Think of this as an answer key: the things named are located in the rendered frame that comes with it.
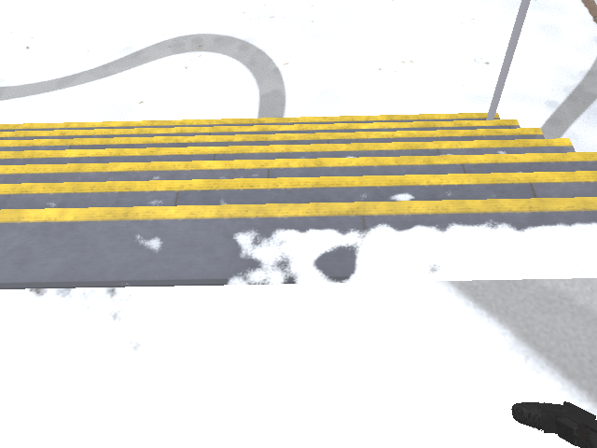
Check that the robot right hand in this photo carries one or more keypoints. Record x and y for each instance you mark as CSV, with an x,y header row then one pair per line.
x,y
570,422

